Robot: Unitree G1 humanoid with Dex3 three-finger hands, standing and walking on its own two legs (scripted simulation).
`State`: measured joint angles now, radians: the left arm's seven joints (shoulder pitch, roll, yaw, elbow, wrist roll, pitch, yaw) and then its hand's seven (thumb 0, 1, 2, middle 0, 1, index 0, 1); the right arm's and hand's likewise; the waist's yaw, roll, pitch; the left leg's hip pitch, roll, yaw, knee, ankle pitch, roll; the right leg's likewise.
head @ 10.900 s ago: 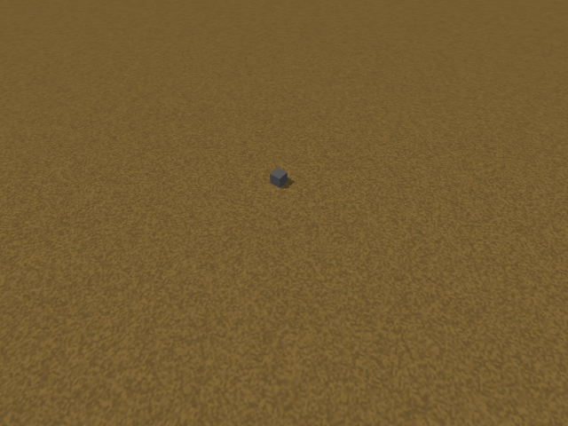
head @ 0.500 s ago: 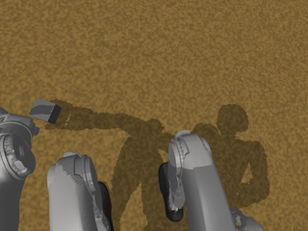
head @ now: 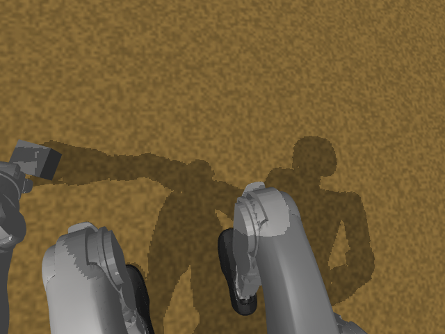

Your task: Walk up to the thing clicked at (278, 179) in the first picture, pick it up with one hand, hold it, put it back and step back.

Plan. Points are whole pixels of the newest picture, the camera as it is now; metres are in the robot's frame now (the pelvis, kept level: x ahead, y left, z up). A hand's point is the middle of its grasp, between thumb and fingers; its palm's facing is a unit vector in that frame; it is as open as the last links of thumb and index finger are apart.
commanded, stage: rise first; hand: left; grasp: from above
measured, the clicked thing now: (36, 160) +0.47 +0.30 -0.30
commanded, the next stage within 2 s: none
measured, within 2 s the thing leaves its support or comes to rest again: neither
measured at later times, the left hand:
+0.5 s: hand out of the picture +0.43 +0.32 -0.19, palm faces -0.10 -0.45 -0.89, open 13.8 cm
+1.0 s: hand out of the picture +0.45 +0.32 -0.19, palm faces -0.09 -0.43 -0.90, open 13.9 cm
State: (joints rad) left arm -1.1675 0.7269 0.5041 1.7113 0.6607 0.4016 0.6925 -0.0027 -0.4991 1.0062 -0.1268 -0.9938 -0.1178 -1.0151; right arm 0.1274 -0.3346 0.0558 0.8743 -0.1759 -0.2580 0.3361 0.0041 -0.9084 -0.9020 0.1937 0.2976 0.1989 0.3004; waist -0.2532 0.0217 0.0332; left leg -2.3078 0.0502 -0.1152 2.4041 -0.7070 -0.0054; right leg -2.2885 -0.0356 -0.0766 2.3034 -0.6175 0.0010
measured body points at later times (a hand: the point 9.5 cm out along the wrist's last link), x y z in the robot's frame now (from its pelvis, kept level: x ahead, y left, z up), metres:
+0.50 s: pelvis +0.00 +0.00 -0.01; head +0.27 +0.05 +0.35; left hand +0.44 +0.34 -0.14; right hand +0.01 -0.26 -0.11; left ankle +0.07 +0.13 -0.30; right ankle +0.11 -0.12 -0.30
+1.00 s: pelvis +0.00 +0.00 -0.01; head +0.28 +0.05 +0.34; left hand +0.46 +0.34 -0.14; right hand -0.01 -0.26 -0.10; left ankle +0.07 +0.13 -0.30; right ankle +0.11 -0.12 -0.30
